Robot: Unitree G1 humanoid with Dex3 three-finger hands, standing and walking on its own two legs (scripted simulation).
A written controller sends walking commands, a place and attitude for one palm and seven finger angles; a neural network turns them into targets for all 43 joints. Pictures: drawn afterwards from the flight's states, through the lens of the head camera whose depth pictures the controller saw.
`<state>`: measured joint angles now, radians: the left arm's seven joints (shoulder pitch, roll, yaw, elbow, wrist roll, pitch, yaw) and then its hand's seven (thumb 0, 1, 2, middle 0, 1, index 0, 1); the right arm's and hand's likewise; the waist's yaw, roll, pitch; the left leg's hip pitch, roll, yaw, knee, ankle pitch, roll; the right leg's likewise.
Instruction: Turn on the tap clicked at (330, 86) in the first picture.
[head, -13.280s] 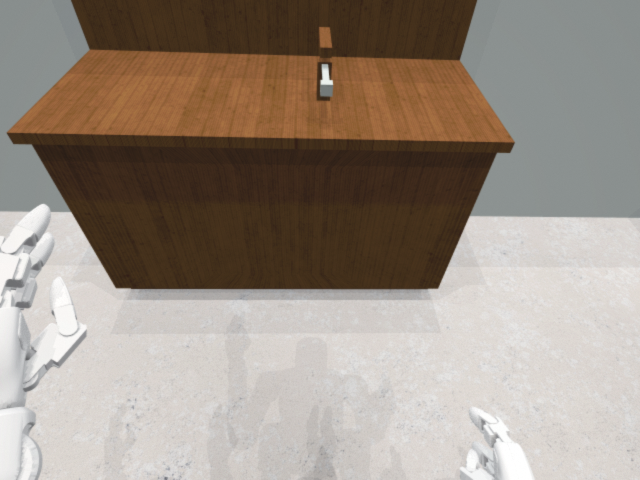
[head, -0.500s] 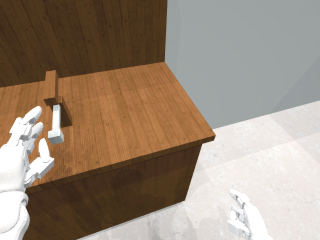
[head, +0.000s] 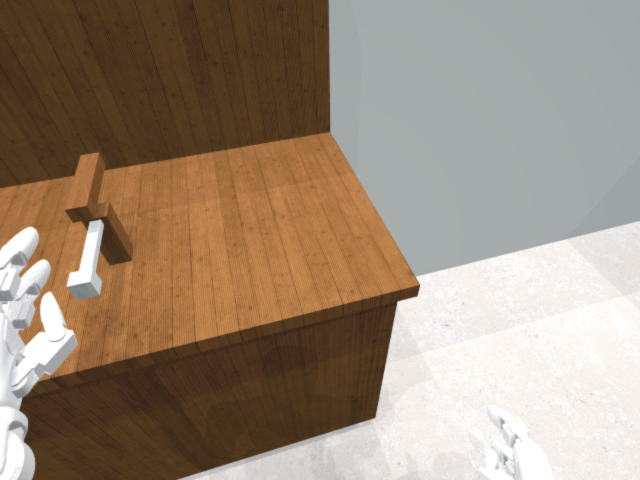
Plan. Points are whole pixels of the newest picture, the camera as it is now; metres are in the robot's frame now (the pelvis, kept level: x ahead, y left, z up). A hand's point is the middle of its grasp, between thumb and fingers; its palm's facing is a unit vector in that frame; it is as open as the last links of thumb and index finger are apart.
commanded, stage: turn the palm inward beside the body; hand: left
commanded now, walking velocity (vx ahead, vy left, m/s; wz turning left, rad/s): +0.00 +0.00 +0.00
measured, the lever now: (84, 284) +0.31 +0.35 +0.09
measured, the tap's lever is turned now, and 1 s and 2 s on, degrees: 0 0 0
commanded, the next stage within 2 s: reach beside the lever's end, fingers flat in 1.42 s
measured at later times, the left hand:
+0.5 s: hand (58, 375) +0.17 +0.27 +0.14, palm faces +0.50 -0.85 -0.18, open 7.5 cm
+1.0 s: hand (51, 400) +0.15 +0.27 +0.13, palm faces +0.53 -0.84 -0.11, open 7.5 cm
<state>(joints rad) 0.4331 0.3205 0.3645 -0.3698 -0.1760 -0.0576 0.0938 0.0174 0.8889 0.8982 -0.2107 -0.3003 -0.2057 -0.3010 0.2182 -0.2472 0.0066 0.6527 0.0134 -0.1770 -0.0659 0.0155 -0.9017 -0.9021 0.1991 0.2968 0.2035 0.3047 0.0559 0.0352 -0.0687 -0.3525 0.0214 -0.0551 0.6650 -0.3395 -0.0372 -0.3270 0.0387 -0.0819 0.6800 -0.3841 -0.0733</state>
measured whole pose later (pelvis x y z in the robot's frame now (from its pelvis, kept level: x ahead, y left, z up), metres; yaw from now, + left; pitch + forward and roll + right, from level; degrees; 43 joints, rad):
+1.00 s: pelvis -0.03 +0.03 -0.01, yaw +1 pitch +0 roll -1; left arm 0.55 0.20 0.19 -0.51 -0.19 0.05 0.25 0.02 0.89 0.90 -0.20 -0.30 -0.20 -0.30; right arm 0.21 -0.23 0.05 0.63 0.01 -0.23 -0.08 0.02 -0.90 -0.90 0.20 0.30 0.20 0.30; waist 0.07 0.04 -0.07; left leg -0.40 -0.01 -0.06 0.74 -0.34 -0.01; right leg -0.35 0.00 -0.09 0.73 -0.38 -0.04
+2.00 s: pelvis -0.01 +0.01 +0.00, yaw +1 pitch +1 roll +0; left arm 0.40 0.21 0.28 -0.29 -0.23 0.03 0.20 0.02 0.90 0.90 -0.20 -0.30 -0.20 -0.30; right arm 0.21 -0.24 0.03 0.66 0.02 -0.22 -0.09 0.02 -0.90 -0.90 0.20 0.30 0.20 0.30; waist 0.06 0.04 -0.07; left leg -0.37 0.00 -0.07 0.68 -0.33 -0.03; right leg -0.33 0.02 -0.10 0.68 -0.37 -0.06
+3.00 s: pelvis -0.02 +0.03 +0.00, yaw +1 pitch +3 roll -1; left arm 0.20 0.25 0.38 0.04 -0.22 -0.13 0.17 0.02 0.90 0.90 -0.17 -0.19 -0.16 -0.19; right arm 0.20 -0.25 0.01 0.68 0.02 -0.17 -0.08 0.01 -0.90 -0.90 0.20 0.30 0.20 0.30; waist 0.04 0.03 -0.06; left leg -0.45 0.00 -0.06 0.73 -0.34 -0.02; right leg -0.41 0.02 -0.09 0.71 -0.37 -0.04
